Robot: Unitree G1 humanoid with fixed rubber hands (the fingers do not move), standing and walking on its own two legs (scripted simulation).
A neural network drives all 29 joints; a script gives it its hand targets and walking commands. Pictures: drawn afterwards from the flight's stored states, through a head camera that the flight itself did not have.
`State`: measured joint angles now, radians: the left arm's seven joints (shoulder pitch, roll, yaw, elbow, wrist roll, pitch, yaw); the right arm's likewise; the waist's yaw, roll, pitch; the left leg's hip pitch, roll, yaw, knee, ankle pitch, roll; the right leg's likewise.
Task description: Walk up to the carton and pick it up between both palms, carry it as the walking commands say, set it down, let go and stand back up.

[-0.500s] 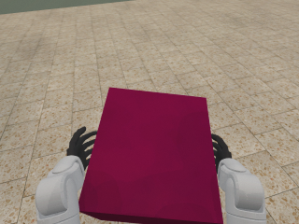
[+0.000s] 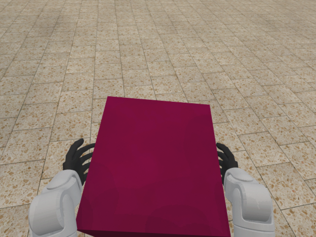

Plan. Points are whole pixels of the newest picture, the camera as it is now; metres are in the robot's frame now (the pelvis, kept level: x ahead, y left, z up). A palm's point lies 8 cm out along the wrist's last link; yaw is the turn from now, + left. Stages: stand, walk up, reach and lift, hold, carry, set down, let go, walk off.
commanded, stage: carry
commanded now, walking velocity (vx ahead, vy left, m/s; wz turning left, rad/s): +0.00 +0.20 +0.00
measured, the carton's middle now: (152, 175) +0.28 +0.02 -0.02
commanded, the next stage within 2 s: none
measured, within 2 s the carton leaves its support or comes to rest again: neither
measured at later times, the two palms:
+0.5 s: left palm (23, 185) +0.20 +0.27 +0.10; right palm (199, 189) +0.21 -0.08 +0.08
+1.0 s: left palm out of the picture +0.17 +0.35 +0.10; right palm (162, 212) +0.16 +0.00 +0.07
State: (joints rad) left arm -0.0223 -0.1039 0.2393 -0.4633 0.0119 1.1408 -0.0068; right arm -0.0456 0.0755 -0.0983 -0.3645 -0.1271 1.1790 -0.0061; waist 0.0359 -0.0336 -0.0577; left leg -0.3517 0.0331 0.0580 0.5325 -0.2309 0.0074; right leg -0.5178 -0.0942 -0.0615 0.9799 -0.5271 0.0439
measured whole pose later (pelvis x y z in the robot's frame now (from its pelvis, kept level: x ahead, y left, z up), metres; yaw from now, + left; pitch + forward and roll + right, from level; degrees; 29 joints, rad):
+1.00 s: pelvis -0.08 +0.19 +0.00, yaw +0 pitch +2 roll +1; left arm -0.04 -0.13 0.19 -0.44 0.05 1.12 0.00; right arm -0.05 0.02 -0.11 -0.37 -0.11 1.19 0.01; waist -0.02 0.02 -0.07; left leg -0.47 0.00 0.04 0.84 -0.38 0.00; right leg -0.30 -0.09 -0.13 0.53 -0.27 -0.01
